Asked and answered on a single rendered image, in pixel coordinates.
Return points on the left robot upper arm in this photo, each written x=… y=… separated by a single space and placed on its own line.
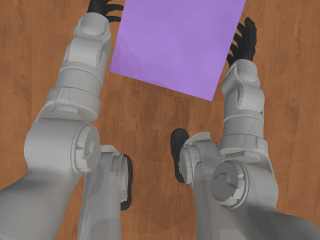
x=58 y=152

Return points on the right robot thigh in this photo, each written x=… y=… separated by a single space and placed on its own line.
x=198 y=163

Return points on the right robot upper arm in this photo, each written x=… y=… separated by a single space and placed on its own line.
x=248 y=195

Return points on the robot right hand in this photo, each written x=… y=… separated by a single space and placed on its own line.
x=245 y=48

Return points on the carton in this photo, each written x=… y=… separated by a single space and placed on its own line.
x=180 y=45

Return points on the robot left hand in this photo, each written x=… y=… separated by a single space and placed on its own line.
x=101 y=7

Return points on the right robot forearm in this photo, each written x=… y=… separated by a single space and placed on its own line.
x=243 y=133

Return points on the left robot foot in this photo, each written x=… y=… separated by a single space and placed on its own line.
x=124 y=205

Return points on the left robot forearm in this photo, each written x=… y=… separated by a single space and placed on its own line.
x=82 y=72

